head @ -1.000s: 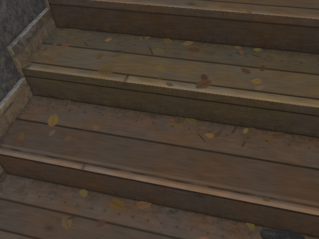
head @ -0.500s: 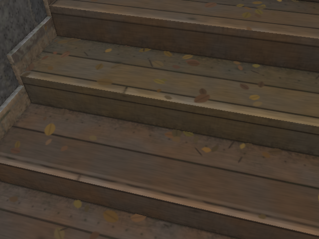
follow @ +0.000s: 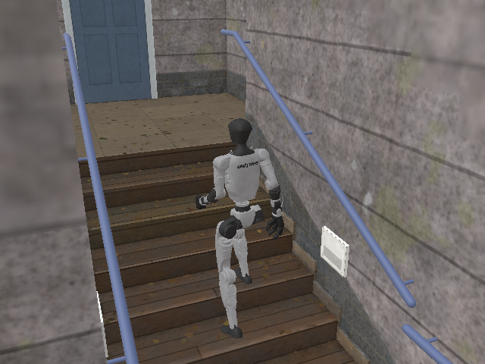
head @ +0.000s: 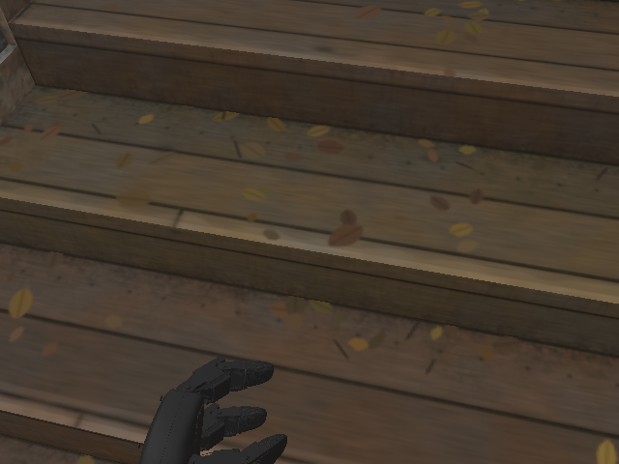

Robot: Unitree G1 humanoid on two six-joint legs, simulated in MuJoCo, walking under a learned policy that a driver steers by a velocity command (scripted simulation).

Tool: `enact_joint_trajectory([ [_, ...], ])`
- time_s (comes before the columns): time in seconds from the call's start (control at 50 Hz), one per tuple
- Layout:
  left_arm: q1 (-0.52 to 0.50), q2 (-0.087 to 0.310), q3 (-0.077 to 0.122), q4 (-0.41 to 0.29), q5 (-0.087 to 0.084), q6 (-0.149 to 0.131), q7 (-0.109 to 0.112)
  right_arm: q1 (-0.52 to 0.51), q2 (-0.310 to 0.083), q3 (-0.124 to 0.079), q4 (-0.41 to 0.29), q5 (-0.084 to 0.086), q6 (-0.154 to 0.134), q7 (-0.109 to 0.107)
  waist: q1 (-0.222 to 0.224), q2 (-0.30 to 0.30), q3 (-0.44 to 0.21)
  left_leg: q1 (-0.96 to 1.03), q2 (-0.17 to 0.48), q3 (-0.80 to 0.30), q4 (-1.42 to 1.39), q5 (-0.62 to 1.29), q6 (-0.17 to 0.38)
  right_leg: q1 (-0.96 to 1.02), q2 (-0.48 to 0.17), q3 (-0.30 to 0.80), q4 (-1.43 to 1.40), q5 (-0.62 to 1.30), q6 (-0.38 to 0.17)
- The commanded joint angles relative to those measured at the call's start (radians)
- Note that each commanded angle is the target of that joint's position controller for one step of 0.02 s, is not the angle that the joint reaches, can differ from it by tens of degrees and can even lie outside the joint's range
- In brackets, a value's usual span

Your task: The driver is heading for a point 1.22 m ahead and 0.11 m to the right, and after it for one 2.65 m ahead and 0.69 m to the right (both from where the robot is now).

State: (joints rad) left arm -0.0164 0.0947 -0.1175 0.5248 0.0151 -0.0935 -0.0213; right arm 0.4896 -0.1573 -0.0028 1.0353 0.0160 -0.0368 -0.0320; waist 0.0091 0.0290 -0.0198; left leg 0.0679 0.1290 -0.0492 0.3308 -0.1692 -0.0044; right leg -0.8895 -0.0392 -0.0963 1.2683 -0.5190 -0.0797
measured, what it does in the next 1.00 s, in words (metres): climbs: left foot 0.15 m higher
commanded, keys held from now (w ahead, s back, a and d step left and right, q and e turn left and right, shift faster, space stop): w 1.00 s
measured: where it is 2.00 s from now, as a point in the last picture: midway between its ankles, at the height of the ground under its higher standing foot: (373, 26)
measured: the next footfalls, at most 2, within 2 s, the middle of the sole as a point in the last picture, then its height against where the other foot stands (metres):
left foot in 0.58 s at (291, 391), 0.15 m higher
right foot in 1.12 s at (429, 204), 0.15 m higher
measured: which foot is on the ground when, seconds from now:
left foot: up 0.00-0.56, down 0.58-1.00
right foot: down 0.00-0.62, up 0.64-1.00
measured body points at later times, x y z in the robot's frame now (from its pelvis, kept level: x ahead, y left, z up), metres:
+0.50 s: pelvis +0.25 -0.03 +0.14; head +0.27 -0.07 +0.59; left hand +0.09 +0.11 +0.01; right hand +0.48 -0.12 +0.05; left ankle +0.44 +0.08 -0.36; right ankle +0.11 -0.11 -0.60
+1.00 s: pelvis +0.55 -0.04 +0.29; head +0.55 -0.02 +0.74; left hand +0.79 +0.07 +0.21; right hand +0.43 -0.20 +0.14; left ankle +0.47 +0.07 -0.45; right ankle +0.69 -0.18 -0.16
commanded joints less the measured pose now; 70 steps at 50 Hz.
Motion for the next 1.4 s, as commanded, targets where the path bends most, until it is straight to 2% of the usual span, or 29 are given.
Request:
enact_joint_trajectory([
  [0.02, 0.592, 0.430, 0.174, 0.198, 0.061, 0.032, 0.031, 0.119, -0.041, -0.028, -0.063, -0.033, -0.080, 0.047, 0.127, -0.521, -0.444, -0.553, -0.277, -0.282, 1.182, -0.103, 0.059, 0.944, -0.337, 1.116, -0.956, 0.252, -0.205],
  [0.06, 0.426, 0.243, 0.147, 0.276, -0.001, 0.016, 0.000, -0.162, 0.013, -0.014, -0.193, 0.016, -0.086, 0.078, 0.063, -0.200, -0.081, -0.827, -0.199, -0.164, 1.531, -0.030, 0.090, 0.603, -0.326, 0.952, -1.005, -0.202, -0.144],
  [0.08, 0.376, 0.132, 0.123, 0.343, 0.008, 0.014, -0.018, -0.311, 0.016, -0.001, -0.260, 0.013, -0.073, 0.075, 0.035, -0.110, 0.027, -0.907, -0.132, -0.096, 1.563, 0.020, 0.127, 0.456, -0.287, 0.759, -0.924, -0.191, -0.114],
  [0.14, 0.414, 0.014, 0.105, 0.470, 0.021, -0.004, -0.029, -0.237, 0.030, 0.016, -0.273, 0.023, -0.046, 0.064, -0.038, -0.078, 0.063, -1.003, -0.122, -0.116, 1.712, 0.095, 0.193, 0.449, -0.213, 0.468, -0.917, -0.005, -0.084],
  [0.2, 0.422, 0.040, 0.102, 0.484, 0.016, 0.009, -0.045, -0.222, 0.088, 0.055, -0.276, 0.034, -0.036, 0.055, -0.077, -0.050, 0.092, -1.230, -0.125, -0.144, 1.673, 0.106, 0.199, 0.476, -0.166, 0.274, -0.912, 0.121, -0.026],
  [0.26, 0.379, 0.077, 0.091, 0.451, 0.009, 0.012, -0.027, -0.273, 0.042, 0.050, -0.304, -0.012, -0.015, 0.048, -0.093, -0.045, 0.074, -1.206, -0.114, -0.044, 1.480, 0.258, 0.126, 0.381, -0.122, 0.147, -0.961, 0.242, -0.015],
  [0.3, 0.517, 0.092, 0.089, 0.501, 0.031, 0.015, -0.016, -0.311, 0.098, 0.062, -0.288, 0.001, -0.001, 0.034, -0.030, -0.111, 0.075, -1.384, -0.097, 0.020, 1.735, 0.201, 0.068, 0.482, -0.171, 0.184, -0.953, 0.248, -0.079],
  [0.38, 0.762, 0.092, 0.082, 0.560, 0.004, 0.038, 0.030, -0.609, 0.127, 0.098, -0.418, 0.014, -0.040, 0.043, 0.106, -0.077, 0.128, -1.722, -0.023, 0.072, 1.653, 0.089, 0.036, 0.791, -0.208, 0.271, -0.965, 0.237, -0.068],
  [0.48, 0.846, 0.082, 0.089, 0.597, -0.019, 0.043, 0.090, -0.839, 0.142, 0.134, -0.564, 0.015, -0.050, 0.089, 0.155, -0.104, 0.103, -1.328, 0.038, 0.260, 1.164, 0.053, 0.023, 0.749, -0.256, 0.250, -1.267, 0.603, -0.080],
  [0.54, 0.806, 0.157, 0.088, 0.615, 0.004, 0.019, 0.059, -0.687, 0.098, 0.100, -0.548, 0.023, -0.056, 0.093, 0.002, -0.252, -0.052, -0.773, -0.146, 0.373, 0.933, -0.130, 0.118, 0.867, -0.221, 0.059, -1.069, 1.788, -0.063],
  [0.58, 0.718, 0.272, 0.112, 0.597, 0.019, 0.015, 0.049, -0.464, -0.034, 0.034, -0.486, 0.025, -0.038, 0.082, -0.185, -0.383, -0.156, -0.551, -0.208, 0.281, 0.695, -0.203, 0.182, 1.028, -0.252, 0.083, -0.839, 2.225, -0.084],
  [0.6, 0.590, 0.270, 0.125, 0.546, 0.020, 0.012, 0.051, -0.275, -0.125, -0.011, -0.419, 0.012, -0.025, 0.079, -0.274, -0.424, -0.248, -0.300, -0.133, 0.074, 0.619, -0.154, 0.226, 0.895, -0.209, 0.100, -0.635, 2.118, -0.079],
  [0.62, 0.671, 0.126, 0.100, 0.538, 0.019, -0.025, 0.031, -0.079, -0.211, -0.049, -0.340, -0.036, -0.017, 0.070, -0.242, -0.046, -0.442, 0.155, 0.096, -0.484, 0.386, -0.331, 0.390, 0.449, -0.064, 0.162, -0.270, 1.693, -0.048],
  [0.64, 0.564, 0.127, 0.117, 0.554, 0.019, -0.066, -0.008, 0.014, -0.272, -0.070, -0.273, -0.062, 0.020, 0.022, -0.265, 0.192, -0.525, 0.162, 0.268, -0.974, -0.077, -0.341, 0.471, 0.338, 0.150, 0.285, 0.248, 0.478, -0.023],
  [0.66, 0.492, 0.129, 0.148, 0.488, -0.018, -0.082, -0.050, -0.039, -0.143, -0.032, -0.216, -0.064, 0.009, 0.022, -0.189, 0.140, -0.365, 0.002, 0.269, -0.893, -0.114, -0.301, 0.396, 0.185, 0.144, 0.434, 0.643, 0.380, -0.045],
  [0.7, 0.199, 0.017, 0.106, 0.281, -0.030, -0.046, -0.051, -0.146, 0.073, 0.028, -0.106, -0.017, -0.026, 0.054, -0.059, 0.001, 0.014, -0.354, 0.203, -0.443, -0.016, -0.223, 0.253, -0.067, 0.075, 0.311, 0.873, 0.310, -0.121],
  [0.72, 0.223, 0.005, 0.102, 0.266, -0.024, -0.023, -0.041, -0.173, 0.134, 0.043, -0.068, -0.029, -0.044, 0.069, -0.006, -0.054, 0.022, -0.398, 0.135, -0.261, 0.030, -0.131, 0.175, -0.102, 0.048, 0.322, 0.896, 0.341, -0.150],
  [0.76, 0.305, -0.075, 0.055, 0.260, -0.041, -0.002, -0.049, -0.186, 0.137, 0.040, -0.028, -0.041, -0.043, 0.090, 0.084, -0.075, 0.046, -0.460, 0.073, -0.044, 0.044, -0.058, 0.115, -0.204, 0.054, 0.323, 0.925, 0.361, -0.171],
  [0.82, 0.330, -0.026, 0.037, 0.265, -0.041, 0.039, -0.037, -0.233, 0.080, 0.053, -0.029, -0.070, -0.050, 0.091, 0.133, -0.008, 0.074, -0.652, 0.029, 0.135, -0.027, -0.027, 0.121, -0.217, 0.043, 0.242, 0.785, 0.514, -0.083],
  [1.0, -0.234, -0.011, -0.023, 0.011, 0.000, 0.023, -0.008, 0.121, -0.085, 0.024, 0.076, -0.005, -0.035, -0.010, -0.070, 0.049, 0.019, -0.247, 0.150, -0.055, -0.287, 0.032, 0.191, -0.379, -0.135, 0.009, 0.409, 0.328, 0.043],
  [1.06, -0.152, -0.002, 0.001, 0.047, -0.010, 0.020, -0.038, 0.110, -0.140, 0.007, 0.068, -0.001, -0.010, -0.015, -0.004, 0.135, -0.074, -0.142, 0.142, 0.086, -0.202, 0.845, 0.177, 0.090, -0.003, -0.131, 0.042, 0.103, -0.007],
  [1.1, 0.064, 0.123, 0.068, 0.091, -0.039, 0.016, -0.031, 0.119, -0.197, -0.003, 0.061, -0.005, -0.026, 0.004, 0.121, 0.274, -0.159, 0.018, 0.151, 0.085, 0.062, 1.557, 0.156, 0.316, 0.100, -0.071, -0.178, 0.005, -0.076],
  [1.12, 0.263, 0.209, 0.106, 0.156, -0.017, 0.020, -0.032, 0.023, -0.210, -0.014, 0.024, -0.012, -0.039, 0.010, 0.206, 0.339, -0.243, -0.078, 0.130, 0.085, 0.268, 1.570, 0.145, 0.529, 0.024, 0.133, -0.243, 0.134, -0.131],
  [1.14, 0.408, 0.324, 0.155, 0.228, 0.011, 0.039, -0.026, 0.055, -0.096, -0.004, -0.010, -0.005, -0.063, 0.025, 0.189, -0.044, -0.376, -0.447, -0.028, 0.081, 0.591, 1.158, 0.095, 0.860, -0.159, 0.595, -0.537, -0.018, -0.264],
  [1.16, 0.542, 0.387, 0.181, 0.286, 0.023, 0.065, 0.005, 0.010, -0.034, 0.004, -0.004, -0.018, -0.091, 0.052, 0.222, -0.349, -0.482, -0.661, -0.226, -0.038, 1.094, 0.072, 0.058, 1.010, -0.347, 1.113, -1.013, -0.139, -0.347],
  [1.18, 0.498, 0.285, 0.147, 0.317, 0.042, 0.056, 0.015, -0.043, -0.005, -0.014, -0.034, 0.004, -0.108, 0.088, 0.168, -0.260, -0.370, -0.772, -0.233, -0.276, 1.432, 0.021, 0.079, 0.875, -0.331, 1.093, -1.020, -0.122, -0.266],
  [1.22, 0.341, 0.061, 0.099, 0.379, 0.028, 0.035, -0.020, -0.285, 0.019, 0.005, -0.211, 0.013, -0.092, 0.084, 0.047, -0.066, -0.027, -0.924, -0.161, -0.162, 1.530, 0.086, 0.157, 0.495, -0.266, 0.639, -0.869, 0.018, -0.141],
  [1.26, 0.321, -0.034, 0.082, 0.437, 0.033, 0.013, -0.039, -0.198, 0.040, 0.016, -0.220, 0.006, -0.069, 0.065, -0.042, -0.026, -0.001, -0.924, -0.148, -0.197, 1.553, 0.142, 0.208, 0.449, -0.167, 0.358, -0.830, 0.225, -0.057],
  [1.4, 0.396, 0.034, 0.078, 0.481, 0.021, 0.016, -0.033, -0.234, 0.063, 0.065, -0.302, -0.002, -0.018, 0.064, -0.089, -0.038, 0.043, -1.241, -0.142, -0.110, 1.570, 0.234, 0.124, 0.438, -0.130, 0.128, -0.930, 0.322, -0.041],
])
Keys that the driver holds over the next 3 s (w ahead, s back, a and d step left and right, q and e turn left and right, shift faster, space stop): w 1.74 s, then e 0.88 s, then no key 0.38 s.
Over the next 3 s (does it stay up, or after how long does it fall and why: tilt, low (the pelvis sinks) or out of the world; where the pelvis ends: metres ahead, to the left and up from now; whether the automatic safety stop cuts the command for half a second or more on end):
stays up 1.37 -0.11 0.74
